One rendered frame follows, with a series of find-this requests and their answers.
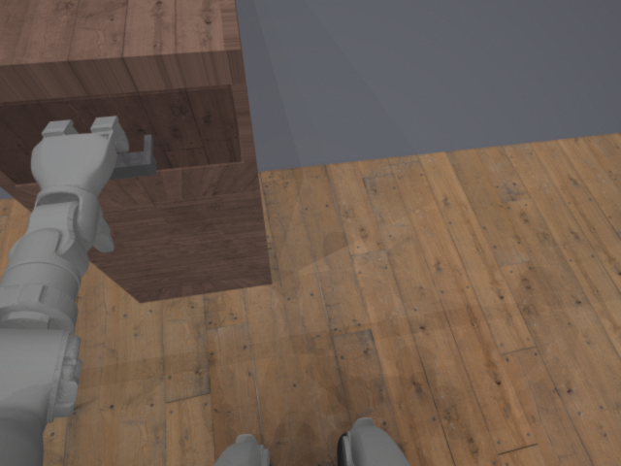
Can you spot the left robot hand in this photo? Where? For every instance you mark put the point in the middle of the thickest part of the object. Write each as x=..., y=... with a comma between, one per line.
x=86, y=161

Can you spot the right robot shin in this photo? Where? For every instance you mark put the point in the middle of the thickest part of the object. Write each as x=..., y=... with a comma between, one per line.
x=360, y=422

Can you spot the cabinet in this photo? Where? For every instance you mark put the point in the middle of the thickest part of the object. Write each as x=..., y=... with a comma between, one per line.
x=184, y=231

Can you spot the left robot shin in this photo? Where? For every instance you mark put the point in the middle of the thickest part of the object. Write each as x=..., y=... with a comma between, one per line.
x=245, y=438

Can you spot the robot shin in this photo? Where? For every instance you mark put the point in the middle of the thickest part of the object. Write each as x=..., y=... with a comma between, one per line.
x=360, y=422
x=245, y=438

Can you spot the robot left upper arm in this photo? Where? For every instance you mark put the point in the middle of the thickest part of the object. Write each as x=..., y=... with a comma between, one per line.
x=39, y=378

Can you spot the drawer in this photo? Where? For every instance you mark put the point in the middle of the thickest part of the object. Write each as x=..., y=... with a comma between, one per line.
x=191, y=126

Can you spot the handle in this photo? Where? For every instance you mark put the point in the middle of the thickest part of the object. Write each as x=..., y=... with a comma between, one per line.
x=136, y=164

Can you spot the left robot forearm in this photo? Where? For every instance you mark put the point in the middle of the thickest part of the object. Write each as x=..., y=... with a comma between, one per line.
x=39, y=287

